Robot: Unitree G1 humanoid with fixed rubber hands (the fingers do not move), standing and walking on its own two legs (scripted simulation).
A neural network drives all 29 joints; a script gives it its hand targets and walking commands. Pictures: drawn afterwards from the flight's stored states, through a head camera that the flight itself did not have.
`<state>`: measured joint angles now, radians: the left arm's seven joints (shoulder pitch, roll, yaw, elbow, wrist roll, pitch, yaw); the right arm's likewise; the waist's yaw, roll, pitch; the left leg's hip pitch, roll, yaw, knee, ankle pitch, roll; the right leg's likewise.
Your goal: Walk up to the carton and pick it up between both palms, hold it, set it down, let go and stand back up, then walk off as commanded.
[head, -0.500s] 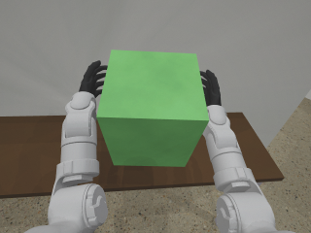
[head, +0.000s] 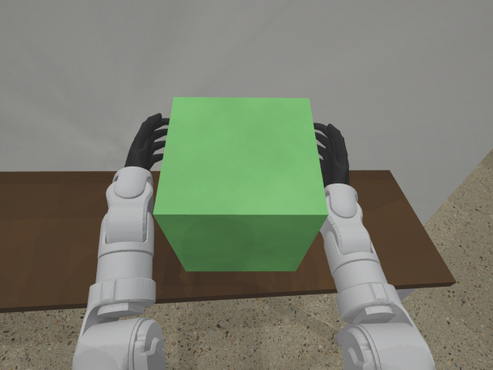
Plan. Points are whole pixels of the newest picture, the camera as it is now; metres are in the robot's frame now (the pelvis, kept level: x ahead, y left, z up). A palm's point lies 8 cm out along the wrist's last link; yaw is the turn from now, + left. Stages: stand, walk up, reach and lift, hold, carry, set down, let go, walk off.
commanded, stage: set down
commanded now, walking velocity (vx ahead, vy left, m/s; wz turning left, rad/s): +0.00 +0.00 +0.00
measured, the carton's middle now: (241, 193) +0.38 -0.02 +0.09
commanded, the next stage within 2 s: none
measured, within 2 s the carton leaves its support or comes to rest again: neither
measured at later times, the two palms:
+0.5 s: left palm (157, 169) +0.41 +0.12 +0.12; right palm (339, 189) +0.36 -0.18 +0.12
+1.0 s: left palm (164, 172) +0.42 +0.11 +0.10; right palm (337, 193) +0.37 -0.18 +0.10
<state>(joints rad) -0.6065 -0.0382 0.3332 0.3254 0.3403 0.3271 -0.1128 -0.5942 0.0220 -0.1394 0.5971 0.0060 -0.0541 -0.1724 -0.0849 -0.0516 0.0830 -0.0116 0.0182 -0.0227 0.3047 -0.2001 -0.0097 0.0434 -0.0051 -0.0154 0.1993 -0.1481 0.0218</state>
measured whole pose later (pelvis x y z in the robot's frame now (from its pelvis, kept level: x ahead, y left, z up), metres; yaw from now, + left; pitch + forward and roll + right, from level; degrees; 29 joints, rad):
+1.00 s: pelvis +0.01 +0.00 +0.00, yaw +0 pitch -3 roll -1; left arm -0.78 -0.01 0.43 0.83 0.34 0.10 -0.12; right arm -0.59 0.10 -0.36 0.71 -0.19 -0.11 -0.15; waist -0.08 -0.05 0.08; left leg -0.03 0.02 -0.02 0.29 -0.20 -0.01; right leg 0.02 -0.01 -0.02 0.20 -0.16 0.02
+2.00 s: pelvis +0.02 +0.00 +0.00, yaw -1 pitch +5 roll -1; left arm -0.81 0.05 0.45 1.08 0.34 -0.14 -0.11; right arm -0.59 0.16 -0.51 0.83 -0.33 -0.29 -0.15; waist -0.08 -0.05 0.02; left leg -0.19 0.02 0.01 0.29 -0.20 0.00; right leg -0.17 -0.01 -0.02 0.24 -0.16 0.03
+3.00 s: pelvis +0.02 +0.00 +0.00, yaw -2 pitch +7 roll -1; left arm -0.85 0.02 0.54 1.13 0.37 -0.20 -0.12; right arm -0.59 0.16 -0.56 0.84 -0.39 -0.33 -0.15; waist -0.08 -0.05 0.02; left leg -0.23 0.02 0.01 0.30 -0.20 0.00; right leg -0.22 -0.01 -0.02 0.26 -0.16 0.02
